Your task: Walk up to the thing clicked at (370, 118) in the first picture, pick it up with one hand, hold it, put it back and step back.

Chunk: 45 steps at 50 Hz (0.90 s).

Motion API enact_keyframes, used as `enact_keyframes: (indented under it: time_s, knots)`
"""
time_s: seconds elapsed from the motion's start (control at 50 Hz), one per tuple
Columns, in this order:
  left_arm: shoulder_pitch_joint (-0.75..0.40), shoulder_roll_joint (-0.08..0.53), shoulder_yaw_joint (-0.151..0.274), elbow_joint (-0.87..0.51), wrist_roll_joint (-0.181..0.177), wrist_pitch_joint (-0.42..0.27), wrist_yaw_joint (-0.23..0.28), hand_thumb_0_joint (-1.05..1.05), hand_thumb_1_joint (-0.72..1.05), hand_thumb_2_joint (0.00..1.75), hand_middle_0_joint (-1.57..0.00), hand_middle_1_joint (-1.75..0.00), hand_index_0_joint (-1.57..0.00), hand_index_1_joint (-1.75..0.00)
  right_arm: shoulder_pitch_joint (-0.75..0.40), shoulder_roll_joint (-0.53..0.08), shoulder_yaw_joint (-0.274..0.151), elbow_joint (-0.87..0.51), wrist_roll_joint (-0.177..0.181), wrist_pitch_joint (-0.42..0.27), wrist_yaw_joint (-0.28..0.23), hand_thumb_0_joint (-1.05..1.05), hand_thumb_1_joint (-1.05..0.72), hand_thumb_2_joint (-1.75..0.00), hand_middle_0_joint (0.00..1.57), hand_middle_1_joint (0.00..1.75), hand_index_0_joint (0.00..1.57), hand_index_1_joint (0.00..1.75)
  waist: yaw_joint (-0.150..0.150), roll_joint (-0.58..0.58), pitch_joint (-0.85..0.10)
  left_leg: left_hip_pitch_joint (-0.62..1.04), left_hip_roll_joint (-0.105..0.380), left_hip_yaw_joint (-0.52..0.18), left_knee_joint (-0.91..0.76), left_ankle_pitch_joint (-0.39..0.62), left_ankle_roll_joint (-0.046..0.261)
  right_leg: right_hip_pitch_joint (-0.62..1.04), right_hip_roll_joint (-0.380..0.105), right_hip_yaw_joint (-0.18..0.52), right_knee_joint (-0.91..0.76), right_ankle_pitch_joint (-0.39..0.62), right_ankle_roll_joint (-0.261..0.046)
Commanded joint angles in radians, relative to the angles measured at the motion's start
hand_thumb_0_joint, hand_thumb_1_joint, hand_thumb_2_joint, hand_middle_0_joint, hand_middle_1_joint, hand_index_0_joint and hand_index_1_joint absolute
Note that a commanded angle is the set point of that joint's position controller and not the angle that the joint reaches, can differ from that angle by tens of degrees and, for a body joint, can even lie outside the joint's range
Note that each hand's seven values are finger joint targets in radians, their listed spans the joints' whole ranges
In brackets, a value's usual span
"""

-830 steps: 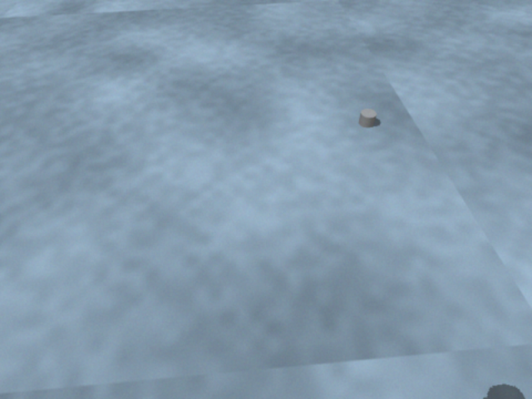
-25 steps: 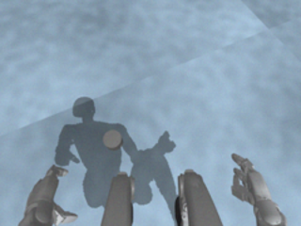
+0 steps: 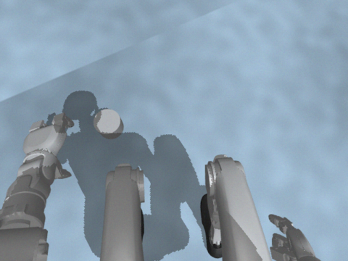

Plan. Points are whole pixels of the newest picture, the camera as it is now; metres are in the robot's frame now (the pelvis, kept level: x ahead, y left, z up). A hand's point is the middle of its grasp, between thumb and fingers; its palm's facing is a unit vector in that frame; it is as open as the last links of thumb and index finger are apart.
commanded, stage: rise first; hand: left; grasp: from above
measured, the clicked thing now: (109, 124) +0.52 +0.22 -0.36
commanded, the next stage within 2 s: approach in 1.00 s
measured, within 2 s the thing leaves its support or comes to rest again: neither
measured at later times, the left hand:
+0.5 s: hand (71, 136) +0.43 +0.29 -0.21, palm faces -0.47 -0.03 -0.88, open 14.1 cm
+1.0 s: hand (80, 132) +0.45 +0.28 -0.24, palm faces -0.47 -0.03 -0.88, open 14.1 cm
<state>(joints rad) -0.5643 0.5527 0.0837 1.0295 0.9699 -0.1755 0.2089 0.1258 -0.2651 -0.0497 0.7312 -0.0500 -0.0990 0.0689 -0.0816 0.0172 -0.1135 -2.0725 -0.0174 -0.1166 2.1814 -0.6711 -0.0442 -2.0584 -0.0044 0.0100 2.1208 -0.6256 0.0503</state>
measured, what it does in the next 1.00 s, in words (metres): lowers itself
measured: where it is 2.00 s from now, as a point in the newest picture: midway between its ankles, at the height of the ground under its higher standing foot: (174, 242)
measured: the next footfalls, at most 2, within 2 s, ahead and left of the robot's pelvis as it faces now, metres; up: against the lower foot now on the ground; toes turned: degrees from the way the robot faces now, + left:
none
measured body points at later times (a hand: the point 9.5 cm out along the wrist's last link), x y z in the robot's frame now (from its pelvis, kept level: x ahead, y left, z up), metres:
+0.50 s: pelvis +0.01 +0.02 -0.04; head +0.23 +0.08 +0.35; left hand +0.45 +0.29 -0.16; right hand +0.08 -0.26 -0.15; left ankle +0.09 +0.14 -0.37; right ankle +0.11 -0.14 -0.36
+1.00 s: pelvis +0.02 +0.01 -0.05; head +0.26 +0.07 +0.32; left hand +0.47 +0.28 -0.19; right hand +0.07 -0.27 -0.16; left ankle +0.09 +0.14 -0.37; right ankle +0.11 -0.14 -0.36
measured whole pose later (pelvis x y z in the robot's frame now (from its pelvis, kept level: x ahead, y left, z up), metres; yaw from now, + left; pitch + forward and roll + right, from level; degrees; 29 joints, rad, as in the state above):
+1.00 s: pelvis +0.02 +0.01 -0.05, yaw -3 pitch +36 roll -7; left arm -0.86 0.66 0.10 1.40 1.29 -0.22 0.45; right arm 0.14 -0.26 0.00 0.76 -0.14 -0.06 0.15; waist -0.21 0.00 -0.08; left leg -2.27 -0.04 -0.14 2.37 -0.72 -0.03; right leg -2.23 0.00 0.00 2.27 -0.68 0.07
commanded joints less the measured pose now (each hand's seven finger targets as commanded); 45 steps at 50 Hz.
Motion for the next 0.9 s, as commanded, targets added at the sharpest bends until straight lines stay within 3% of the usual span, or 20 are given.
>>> enact_keyframes:
  time_s: [0.0,0.04,0.12,0.2,0.24,0.32,0.4,0.46,0.56,0.64,0.7,0.72,0.88]
  knots:
    - [-0.305,0.286,0.044,-0.065,0.056,-0.038,0.071,0.0,-0.57,1.05,-0.07,-1.0,-0.06,-1.01,0.115,-0.208,-0.068,-0.07,-0.001,-0.007,-0.008,0.0,-0.9,-0.9,0.2,0.3,0.2,0.3,-0.03,0.063,-0.564,0.323,-0.028,0.106,-0.259,-0.058,0.074,0.304,0.015,-0.091,-0.261,-0.096,-0.073]
    - [-0.354,0.312,0.05,-0.033,0.089,-0.046,0.095,0.0,-0.56,1.05,-0.08,-0.98,-0.06,-1.0,0.122,-0.217,-0.064,-0.054,-0.007,0.002,-0.006,0.0,-0.9,-0.9,0.2,0.3,0.2,0.3,-0.03,0.125,-0.566,0.356,-0.025,0.092,-0.265,-0.059,0.066,0.243,0.012,-0.105,-0.225,-0.07,-0.079]
    - [-0.401,0.295,0.023,0.038,0.144,-0.05,0.13,0.0,-0.59,1.08,-0.07,-0.95,-0.05,-0.97,0.136,-0.22,-0.055,-0.038,-0.017,0.015,0.006,0.0,-0.9,-0.9,0.2,0.3,0.2,0.3,-0.052,0.169,-0.556,0.359,-0.028,0.091,-0.242,-0.022,0.062,0.19,0.011,-0.123,-0.184,-0.024,-0.083]
    - [-0.452,0.327,0.033,0.069,0.198,-0.046,0.165,0.0,-0.57,1.05,-0.07,-0.94,-0.06,-0.96,0.158,-0.229,-0.05,-0.02,-0.027,0.024,0.016,0.0,-0.9,-0.9,0.2,0.3,0.2,0.3,-0.051,0.209,-0.615,0.395,-0.028,0.093,-0.206,0.075,0.06,0.181,0.007,-0.126,-0.146,0.061,-0.084]
    - [-0.468,0.314,0.023,0.097,0.223,-0.043,0.177,0.0,-0.55,1.03,-0.09,-0.93,-0.07,-0.94,0.175,-0.23,-0.049,-0.015,-0.031,0.029,0.02,0.0,-0.9,-0.9,0.2,0.3,0.2,0.3,-0.067,0.209,-0.631,0.399,-0.029,0.093,-0.189,0.124,0.06,0.187,0.007,-0.13,-0.129,0.106,-0.083]
    - [-0.496,0.295,0.013,0.135,0.25,-0.042,0.2,0.0,-0.54,1.02,-0.09,-0.93,-0.08,-0.95,0.176,-0.239,-0.054,-0.01,-0.04,0.035,0.03,0.0,-0.9,-0.9,0.2,0.3,0.2,0.3,-0.083,0.245,-0.611,0.413,-0.021,0.067,-0.2,0.122,0.05,0.127,-0.002,-0.141,-0.1,0.108,-0.079]
    - [-0.516,0.321,0.027,0.159,0.284,-0.042,0.217,0.0,-0.51,0.99,-0.1,-0.95,-0.09,-0.95,0.186,-0.241,-0.053,-0.007,-0.05,0.042,0.038,0.0,-0.9,-0.9,0.2,0.3,0.2,0.3,-0.087,0.241,-0.636,0.412,-0.022,0.069,-0.174,0.142,0.053,0.127,-0.002,-0.139,-0.086,0.125,-0.079]
    - [-0.536,0.295,0.01,0.19,0.295,-0.049,0.229,0.0,-0.52,0.99,-0.09,-0.97,-0.09,-0.97,0.192,-0.235,-0.048,-0.003,-0.062,0.041,0.043,0.0,-0.9,-0.9,0.2,0.3,0.2,0.3,-0.111,0.216,-0.609,0.368,-0.025,0.075,-0.154,0.115,0.063,0.124,0.002,-0.14,-0.089,0.108,-0.075]
    - [-0.569,0.324,0.027,0.183,0.307,-0.058,0.247,0.0,-0.54,1.0,-0.08,-0.99,-0.08,-0.99,0.2,-0.239,-0.046,0.004,-0.07,0.041,0.049,0.0,-0.9,-0.9,0.2,0.3,0.2,0.3,-0.108,0.252,-0.644,0.402,-0.02,0.06,-0.15,0.138,0.055,0.1,-0.002,-0.142,-0.061,0.122,-0.073]
    - [-0.593,0.323,0.03,0.219,0.311,-0.057,0.266,0.0,-0.54,1.0,-0.06,-1.02,-0.07,-1.01,0.206,-0.24,-0.043,0.003,-0.078,0.039,0.055,0.0,-0.91,-0.9,0.2,0.3,0.2,0.3,-0.129,0.238,-0.618,0.369,-0.018,0.065,-0.133,0.127,0.061,0.09,0.001,-0.144,-0.057,0.121,-0.076]
    - [-0.588,0.333,0.04,0.236,0.313,-0.06,0.277,0.0,-0.55,1.0,-0.06,-1.03,-0.07,-1.02,0.207,-0.23,-0.031,0.004,-0.086,0.037,0.055,0.0,-0.91,-0.9,0.2,0.3,0.2,0.3,-0.129,0.209,-0.62,0.307,-0.028,0.094,-0.103,0.115,0.075,0.137,0.009,-0.135,-0.074,0.119,-0.073]
    - [-0.578,0.34,0.043,0.231,0.312,-0.06,0.281,0.0,-0.55,1.01,-0.06,-1.03,-0.07,-1.03,0.205,-0.224,-0.029,0.007,-0.086,0.036,0.055,0.0,-0.91,-0.9,0.2,0.3,0.2,0.3,-0.117,0.213,-0.639,0.308,-0.03,0.101,-0.099,0.125,0.077,0.157,0.012,-0.134,-0.074,0.126,-0.074]
    - [-0.563,0.346,0.054,0.239,0.309,-0.041,0.286,0.0,-0.54,1.0,-0.06,-1.03,-0.07,-1.02,0.219,-0.235,-0.029,0.009,-0.089,0.04,0.064,0.0,-0.91,-0.9,0.2,0.3,0.2,0.3,-0.133,0.241,-0.643,0.346,-0.022,0.087,-0.096,0.178,0.07,0.138,0.007,-0.143,-0.051,0.171,-0.072]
